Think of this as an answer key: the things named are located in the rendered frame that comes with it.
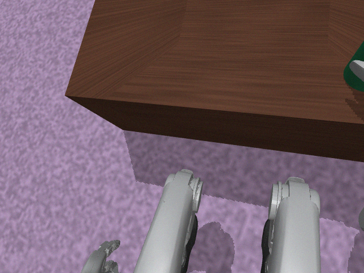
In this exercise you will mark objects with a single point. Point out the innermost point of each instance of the right robot foot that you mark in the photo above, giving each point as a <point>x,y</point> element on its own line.
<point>265,248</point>

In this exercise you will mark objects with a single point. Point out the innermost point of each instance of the right robot hand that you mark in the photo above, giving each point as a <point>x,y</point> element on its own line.
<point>357,68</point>

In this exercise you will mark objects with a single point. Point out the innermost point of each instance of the left robot foot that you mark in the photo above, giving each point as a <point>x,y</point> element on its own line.
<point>189,246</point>

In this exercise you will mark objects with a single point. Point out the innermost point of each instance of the can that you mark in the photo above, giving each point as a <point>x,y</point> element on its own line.
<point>351,79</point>

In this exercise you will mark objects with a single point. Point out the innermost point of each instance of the left robot hand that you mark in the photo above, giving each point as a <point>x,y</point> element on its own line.
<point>96,262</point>

